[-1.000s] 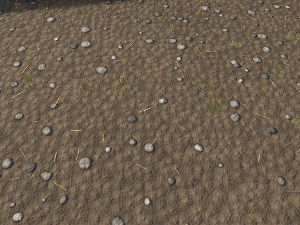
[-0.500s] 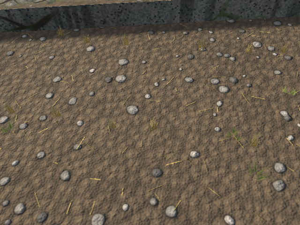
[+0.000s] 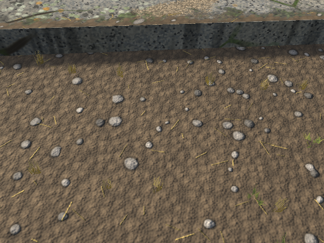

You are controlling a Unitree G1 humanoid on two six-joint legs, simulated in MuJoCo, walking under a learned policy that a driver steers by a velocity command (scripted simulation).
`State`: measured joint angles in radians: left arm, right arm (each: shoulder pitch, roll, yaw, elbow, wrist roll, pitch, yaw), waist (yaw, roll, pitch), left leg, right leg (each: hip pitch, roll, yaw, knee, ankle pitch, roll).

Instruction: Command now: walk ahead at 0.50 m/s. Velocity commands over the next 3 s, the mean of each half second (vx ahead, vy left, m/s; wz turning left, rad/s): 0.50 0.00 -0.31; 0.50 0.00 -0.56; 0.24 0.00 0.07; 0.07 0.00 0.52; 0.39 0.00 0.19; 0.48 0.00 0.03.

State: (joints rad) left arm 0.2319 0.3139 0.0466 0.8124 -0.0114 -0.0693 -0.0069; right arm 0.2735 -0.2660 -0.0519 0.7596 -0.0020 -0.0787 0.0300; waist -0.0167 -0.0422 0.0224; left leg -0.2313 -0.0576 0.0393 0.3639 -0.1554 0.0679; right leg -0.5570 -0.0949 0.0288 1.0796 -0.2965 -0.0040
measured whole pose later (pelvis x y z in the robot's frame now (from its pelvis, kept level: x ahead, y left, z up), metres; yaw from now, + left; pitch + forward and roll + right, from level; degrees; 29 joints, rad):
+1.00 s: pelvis +0.56 -0.10 +0.00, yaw -29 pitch +1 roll +1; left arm 0.29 0.32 0.07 0.70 -0.03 -0.02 0.01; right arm 0.23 -0.26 -0.06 0.76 -0.01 -0.10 0.01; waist -0.02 -0.05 0.02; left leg -0.24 -0.02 0.06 0.40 -0.19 0.03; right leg -0.52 -0.03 0.07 1.15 -0.34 -0.01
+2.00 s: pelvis +0.74 -0.19 +0.00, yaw -6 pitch +3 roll -3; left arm 0.10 0.31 0.09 0.80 -0.01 -0.01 0.02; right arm 0.22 -0.30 -0.06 0.69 0.01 0.01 -0.04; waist -0.02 -0.01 0.01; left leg -0.28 -0.05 -0.12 0.43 -0.20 0.07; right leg -0.45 0.01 0.06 0.76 -0.30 0.07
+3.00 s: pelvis +1.19 -0.20 +0.00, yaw -2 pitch +1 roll +2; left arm 0.04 0.28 0.03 0.76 -0.01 -0.08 -0.03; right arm 0.37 -0.29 -0.06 0.84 0.02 -0.08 0.01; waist -0.08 -0.05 0.03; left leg 0.04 -0.07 0.04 0.19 -0.26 0.04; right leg -0.63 -0.09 0.03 0.56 0.10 0.01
